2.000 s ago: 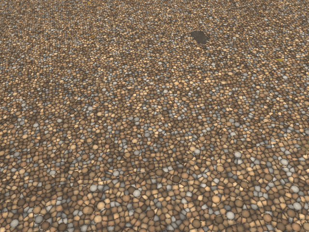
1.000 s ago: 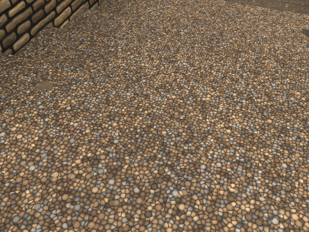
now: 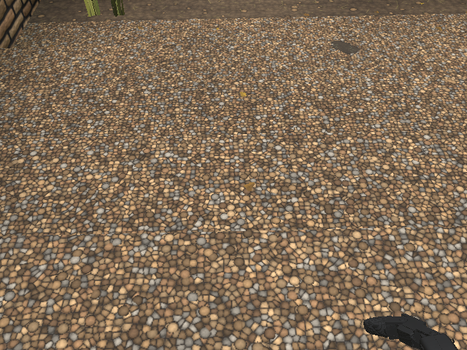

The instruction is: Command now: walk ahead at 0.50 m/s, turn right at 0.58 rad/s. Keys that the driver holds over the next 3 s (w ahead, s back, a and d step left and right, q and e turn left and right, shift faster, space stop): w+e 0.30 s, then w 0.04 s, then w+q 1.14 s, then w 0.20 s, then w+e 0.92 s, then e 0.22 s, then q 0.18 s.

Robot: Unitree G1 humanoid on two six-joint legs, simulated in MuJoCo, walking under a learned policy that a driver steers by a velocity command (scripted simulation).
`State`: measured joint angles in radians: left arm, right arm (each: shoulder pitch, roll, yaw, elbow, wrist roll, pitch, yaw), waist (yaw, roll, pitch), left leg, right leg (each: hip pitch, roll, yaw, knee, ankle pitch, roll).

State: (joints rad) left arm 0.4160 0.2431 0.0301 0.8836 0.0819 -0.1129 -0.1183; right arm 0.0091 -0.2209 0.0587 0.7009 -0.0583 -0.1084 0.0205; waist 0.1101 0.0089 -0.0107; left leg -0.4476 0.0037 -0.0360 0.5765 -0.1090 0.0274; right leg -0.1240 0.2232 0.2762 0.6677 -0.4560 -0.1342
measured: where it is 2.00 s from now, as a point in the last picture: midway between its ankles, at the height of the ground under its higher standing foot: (265, 235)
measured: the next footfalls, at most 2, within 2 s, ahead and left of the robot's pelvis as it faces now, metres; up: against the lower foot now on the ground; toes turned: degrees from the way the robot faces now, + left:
right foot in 0.44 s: +0.25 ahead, -0.18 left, +0.00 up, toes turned -18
left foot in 0.92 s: +0.63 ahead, +0.01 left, -0.17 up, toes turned +2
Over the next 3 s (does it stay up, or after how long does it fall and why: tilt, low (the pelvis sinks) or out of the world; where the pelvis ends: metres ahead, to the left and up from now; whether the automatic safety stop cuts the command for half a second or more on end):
stays up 1.58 0.17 -0.32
